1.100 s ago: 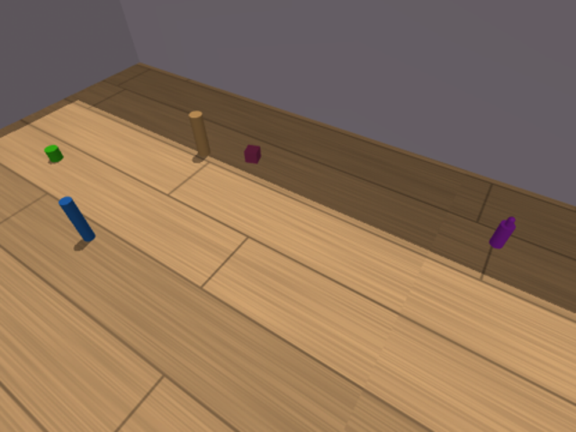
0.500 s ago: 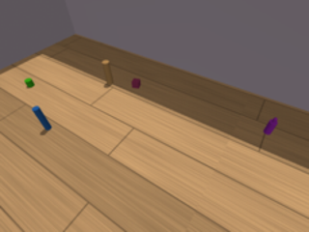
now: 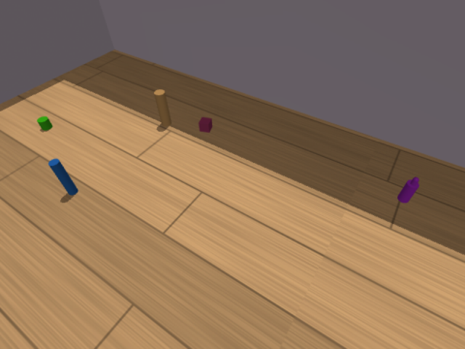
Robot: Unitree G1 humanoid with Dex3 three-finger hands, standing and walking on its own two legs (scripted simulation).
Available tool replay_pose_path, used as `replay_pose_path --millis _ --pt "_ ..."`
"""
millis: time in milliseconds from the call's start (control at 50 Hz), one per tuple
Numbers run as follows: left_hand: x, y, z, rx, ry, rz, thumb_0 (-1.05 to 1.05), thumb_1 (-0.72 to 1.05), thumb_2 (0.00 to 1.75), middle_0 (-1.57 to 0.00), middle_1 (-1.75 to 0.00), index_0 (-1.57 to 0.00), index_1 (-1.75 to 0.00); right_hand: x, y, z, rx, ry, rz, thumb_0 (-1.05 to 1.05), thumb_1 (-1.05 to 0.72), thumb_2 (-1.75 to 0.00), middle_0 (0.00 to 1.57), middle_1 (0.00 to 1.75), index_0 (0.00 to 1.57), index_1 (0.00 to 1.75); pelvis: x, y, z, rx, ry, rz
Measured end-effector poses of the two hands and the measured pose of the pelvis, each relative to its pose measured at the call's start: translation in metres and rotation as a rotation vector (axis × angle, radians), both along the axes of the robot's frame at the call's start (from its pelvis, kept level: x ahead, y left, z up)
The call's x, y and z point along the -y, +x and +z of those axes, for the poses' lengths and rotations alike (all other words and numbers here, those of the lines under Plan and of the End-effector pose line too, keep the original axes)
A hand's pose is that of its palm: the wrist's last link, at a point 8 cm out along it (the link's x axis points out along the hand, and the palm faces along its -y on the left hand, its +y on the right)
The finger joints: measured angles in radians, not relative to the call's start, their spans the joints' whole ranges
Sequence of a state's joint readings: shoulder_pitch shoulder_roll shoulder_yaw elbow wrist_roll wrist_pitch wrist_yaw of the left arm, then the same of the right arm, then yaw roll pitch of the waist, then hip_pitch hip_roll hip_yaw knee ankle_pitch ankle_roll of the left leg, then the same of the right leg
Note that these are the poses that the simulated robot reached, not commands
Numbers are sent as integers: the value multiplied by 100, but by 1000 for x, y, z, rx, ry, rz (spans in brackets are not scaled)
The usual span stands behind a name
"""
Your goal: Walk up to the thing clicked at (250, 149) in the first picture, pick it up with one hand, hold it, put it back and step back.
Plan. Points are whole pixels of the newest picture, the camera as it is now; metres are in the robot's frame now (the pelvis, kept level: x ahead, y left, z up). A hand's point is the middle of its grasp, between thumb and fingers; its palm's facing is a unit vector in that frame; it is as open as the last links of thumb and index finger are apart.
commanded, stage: stand
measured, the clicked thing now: (205, 124) +1.67 +0.24 -0.75
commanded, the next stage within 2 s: walk up in 0.02 s
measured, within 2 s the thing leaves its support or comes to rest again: neither
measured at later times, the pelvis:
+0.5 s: pelvis +0.10 +0.07 -0.01, yaw -1 degrees
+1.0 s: pelvis +0.18 +0.05 -0.02, yaw -1 degrees
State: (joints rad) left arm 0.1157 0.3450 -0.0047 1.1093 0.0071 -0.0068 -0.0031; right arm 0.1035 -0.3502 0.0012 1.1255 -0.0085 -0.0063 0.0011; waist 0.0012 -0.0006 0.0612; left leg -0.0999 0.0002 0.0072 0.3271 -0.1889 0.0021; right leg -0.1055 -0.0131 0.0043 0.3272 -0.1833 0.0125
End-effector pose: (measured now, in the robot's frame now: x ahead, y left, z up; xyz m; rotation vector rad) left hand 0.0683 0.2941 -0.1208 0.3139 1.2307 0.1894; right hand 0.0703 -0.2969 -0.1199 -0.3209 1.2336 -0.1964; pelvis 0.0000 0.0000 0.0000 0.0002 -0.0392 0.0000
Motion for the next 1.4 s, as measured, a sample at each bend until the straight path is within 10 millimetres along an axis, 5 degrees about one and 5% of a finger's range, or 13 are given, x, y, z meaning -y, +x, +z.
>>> replay_pose_path --millis 140,260,340,460,600,760,920,1080,1400 --pt "-16 -7 1 52 7 32 1 90 89 -20 -30 -21 -30 6 7 0 0 -8 25 0 -91 -90 20 30 21 30 -6 11 -6 -1 -13 16" --pt "-58 -27 -1 -28 33 66 1 90 89 -20 -30 -21 -30 -4 33 10 17 -48 54 0 -91 -90 20 30 21 30 -34 33 -10 8 -33 23" --pt "-90 -16 -17 -84 44 50 1 90 90 -20 -30 -21 -30 -18 47 10 64 -88 39 0 -91 -90 20 30 21 30 -57 52 -24 21 -8 11" --pt "-104 39 -10 -52 37 1 1 90 90 -20 -30 -20 -30 -42 43 17 43 -71 -19 0 -91 -90 20 30 21 30 -68 84 -15 24 4 -3" --pt "-95 117 1 10 33 -65 1 90 90 -20 -30 -20 -30 -49 57 12 15 -51 -39 0 -90 -90 21 30 21 30 -66 123 -11 29 10 -22" --pt "-54 198 -5 113 36 -90 1 90 90 -20 -30 -20 -30 -35 109 -24 5 -19 -47 0 -90 -90 20 30 21 30 -47 157 -30 20 3 -25" --pt "-29 237 -9 181 -29 -103 1 90 89 -20 -30 -21 -30 -39 154 -19 44 -31 2 0 -91 -90 20 30 21 30 -48 171 -27 3 8 -15" --pt "-39 240 -16 130 -54 -57 1 90 89 -20 -30 -21 -30 -35 169 -1 42 -69 -1 0 -91 -90 20 30 21 30 -49 183 -20 5 3 -23" --pt "-57 205 -4 18 -3 11 1 90 90 -20 -30 -21 -30 -38 209 2 67 -35 30 0 -91 -90 20 30 21 30 -48 189 -9 0 4 -16"
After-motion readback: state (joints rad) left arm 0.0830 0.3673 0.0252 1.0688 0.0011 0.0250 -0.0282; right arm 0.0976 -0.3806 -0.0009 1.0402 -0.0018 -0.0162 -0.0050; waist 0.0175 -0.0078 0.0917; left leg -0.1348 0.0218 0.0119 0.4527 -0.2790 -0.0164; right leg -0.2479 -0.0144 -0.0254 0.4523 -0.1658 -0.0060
